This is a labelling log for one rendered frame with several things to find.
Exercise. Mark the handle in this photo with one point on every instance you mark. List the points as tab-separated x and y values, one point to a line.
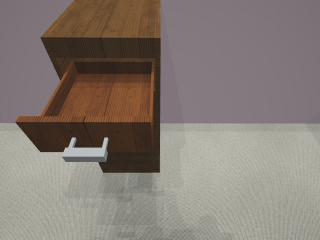
85	154

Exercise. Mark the drawer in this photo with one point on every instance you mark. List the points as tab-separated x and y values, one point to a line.
97	99

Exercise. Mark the cabinet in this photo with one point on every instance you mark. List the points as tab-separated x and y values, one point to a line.
112	30

